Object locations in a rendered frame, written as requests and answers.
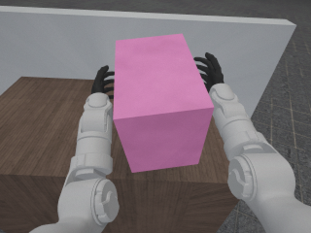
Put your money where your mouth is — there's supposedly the carton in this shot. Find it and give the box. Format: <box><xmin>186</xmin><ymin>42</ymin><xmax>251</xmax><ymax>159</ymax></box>
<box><xmin>113</xmin><ymin>33</ymin><xmax>215</xmax><ymax>173</ymax></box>

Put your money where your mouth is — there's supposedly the robot right upper arm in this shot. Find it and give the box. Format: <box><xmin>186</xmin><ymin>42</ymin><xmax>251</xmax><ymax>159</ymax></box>
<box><xmin>227</xmin><ymin>152</ymin><xmax>311</xmax><ymax>233</ymax></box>

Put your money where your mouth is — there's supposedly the robot left upper arm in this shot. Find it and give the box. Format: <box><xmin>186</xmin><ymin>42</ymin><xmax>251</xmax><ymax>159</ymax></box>
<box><xmin>29</xmin><ymin>178</ymin><xmax>120</xmax><ymax>233</ymax></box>

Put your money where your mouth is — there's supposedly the robot left forearm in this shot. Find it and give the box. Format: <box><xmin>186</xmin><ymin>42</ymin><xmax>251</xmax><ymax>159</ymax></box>
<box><xmin>57</xmin><ymin>92</ymin><xmax>114</xmax><ymax>213</ymax></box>

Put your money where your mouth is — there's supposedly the robot right hand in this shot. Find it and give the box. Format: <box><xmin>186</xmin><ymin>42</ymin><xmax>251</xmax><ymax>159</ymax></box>
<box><xmin>193</xmin><ymin>52</ymin><xmax>224</xmax><ymax>93</ymax></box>

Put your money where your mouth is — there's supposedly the robot left hand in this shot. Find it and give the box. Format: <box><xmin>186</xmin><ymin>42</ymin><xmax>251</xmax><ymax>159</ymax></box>
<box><xmin>91</xmin><ymin>65</ymin><xmax>115</xmax><ymax>99</ymax></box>

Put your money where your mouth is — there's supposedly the robot right forearm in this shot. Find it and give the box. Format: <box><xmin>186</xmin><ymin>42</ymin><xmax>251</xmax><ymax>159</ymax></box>
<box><xmin>209</xmin><ymin>83</ymin><xmax>295</xmax><ymax>188</ymax></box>

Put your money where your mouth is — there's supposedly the pedestal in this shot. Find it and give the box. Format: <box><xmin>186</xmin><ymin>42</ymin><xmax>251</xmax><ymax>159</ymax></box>
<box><xmin>0</xmin><ymin>77</ymin><xmax>240</xmax><ymax>233</ymax></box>

